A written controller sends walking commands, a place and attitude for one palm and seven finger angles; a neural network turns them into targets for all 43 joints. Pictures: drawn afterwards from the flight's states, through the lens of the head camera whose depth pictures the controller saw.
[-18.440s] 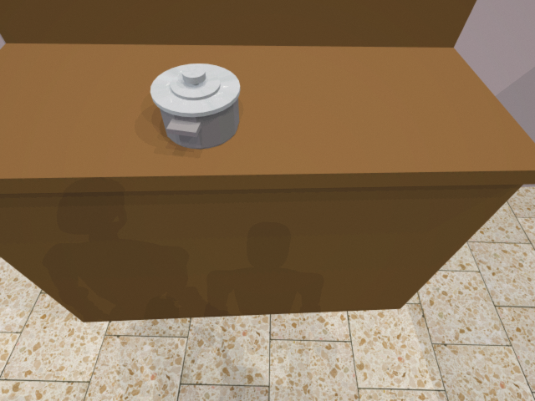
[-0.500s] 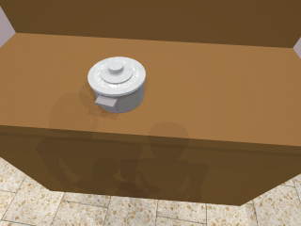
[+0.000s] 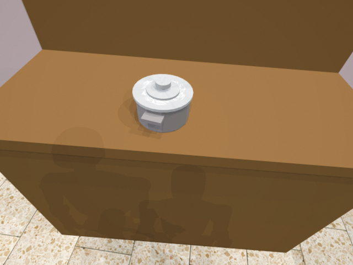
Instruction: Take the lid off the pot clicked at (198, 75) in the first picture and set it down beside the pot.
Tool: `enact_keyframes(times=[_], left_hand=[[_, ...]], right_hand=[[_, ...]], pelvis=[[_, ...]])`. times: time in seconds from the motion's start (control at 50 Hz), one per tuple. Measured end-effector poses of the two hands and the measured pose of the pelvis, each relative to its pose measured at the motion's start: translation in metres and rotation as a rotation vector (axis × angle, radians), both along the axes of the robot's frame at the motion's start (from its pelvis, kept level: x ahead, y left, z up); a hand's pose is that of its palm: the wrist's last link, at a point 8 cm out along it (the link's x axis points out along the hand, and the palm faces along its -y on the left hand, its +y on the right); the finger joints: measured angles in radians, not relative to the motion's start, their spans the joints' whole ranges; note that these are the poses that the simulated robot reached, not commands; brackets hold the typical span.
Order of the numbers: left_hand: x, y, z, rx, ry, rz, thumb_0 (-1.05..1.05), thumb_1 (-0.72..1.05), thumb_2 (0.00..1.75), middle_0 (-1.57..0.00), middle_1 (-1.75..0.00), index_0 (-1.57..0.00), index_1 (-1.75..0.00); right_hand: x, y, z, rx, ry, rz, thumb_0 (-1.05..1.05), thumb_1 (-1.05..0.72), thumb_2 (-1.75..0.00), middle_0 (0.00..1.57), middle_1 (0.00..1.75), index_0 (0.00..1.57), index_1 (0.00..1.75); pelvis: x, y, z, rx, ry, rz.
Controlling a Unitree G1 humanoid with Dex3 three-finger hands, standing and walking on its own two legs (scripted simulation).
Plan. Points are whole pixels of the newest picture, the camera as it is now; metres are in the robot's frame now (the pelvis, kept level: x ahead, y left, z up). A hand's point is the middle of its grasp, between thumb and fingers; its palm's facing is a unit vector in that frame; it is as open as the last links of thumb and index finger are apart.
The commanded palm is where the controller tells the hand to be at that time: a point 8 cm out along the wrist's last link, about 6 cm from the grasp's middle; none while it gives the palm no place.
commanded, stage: come to a stop and stand still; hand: left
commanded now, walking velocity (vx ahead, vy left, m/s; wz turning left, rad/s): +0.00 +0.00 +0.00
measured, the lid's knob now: (163, 82) +0.51 +0.07 +0.17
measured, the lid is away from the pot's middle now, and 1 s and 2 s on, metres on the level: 0.00 0.00 0.00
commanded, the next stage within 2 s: look again from close up in 0.36 s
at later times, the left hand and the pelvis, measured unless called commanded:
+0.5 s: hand out of the picture -0.01 +0.19 -0.18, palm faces +0.01 -0.98 -0.18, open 7.4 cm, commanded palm none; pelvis +0.00 +0.02 +0.01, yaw -1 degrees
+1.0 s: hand out of the picture +0.01 +0.16 -0.17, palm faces +0.01 -0.99 -0.17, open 7.4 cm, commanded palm none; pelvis +0.00 -0.01 +0.01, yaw -1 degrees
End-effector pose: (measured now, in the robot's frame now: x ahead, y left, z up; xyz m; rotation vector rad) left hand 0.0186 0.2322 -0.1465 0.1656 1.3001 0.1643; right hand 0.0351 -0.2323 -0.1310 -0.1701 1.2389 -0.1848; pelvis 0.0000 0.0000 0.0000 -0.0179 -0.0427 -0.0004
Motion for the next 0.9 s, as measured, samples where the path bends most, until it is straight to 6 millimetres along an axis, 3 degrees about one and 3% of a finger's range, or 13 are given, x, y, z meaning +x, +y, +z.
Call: enact_keyframes(times=[0.12,0.26,0.48,0.9], left_hand=[[-0.003,0.024,0.004,0.016,-0.014,-0.013,0.01,0.91,0.9,-0.2,-0.3,-0.2,-0.3],[-0.02,0.031,0.005,0.011,0.039,-0.014,0.01,0.91,0.9,-0.2,-0.3,-0.2,-0.3],[-0.034,0.01,0.0,-0.036,0.103,0.0,0.01,0.91,0.9,-0.2,-0.3,-0.2,-0.3],[-0.014,-0.018,0.001,-0.049,0.069,-0.006,0.01,0.91,0.9,-0.2,-0.3,-0.2,-0.3]], right_hand=[[-0.006,0.015,0.003,-0.001,-0.008,0.012,0.0,-0.93,-0.89,0.2,0.3,0.2,0.3],[-0.018,0.023,0.003,0.004,0.029,0.001,0.0,-0.92,-0.89,0.2,0.3,0.2,0.3],[-0.03,0.024,0.002,0.011,0.091,-0.017,0.0,-0.92,-0.89,0.2,0.3,0.2,0.3],[-0.024,0.004,0.001,0.014,0.098,-0.037,0.01,-0.93,-0.89,0.2,0.3,0.2,0.3]], pelvis=[[-0.01,0.016,0.001,0.005,0.005,-0.006],[-0.011,0.023,0.004,0.009,0.014,-0.011],[-0.004,0.019,0.005,0.011,0.015,-0.01],[0.002,-0.003,0.007,0.014,0.013,-0.014]])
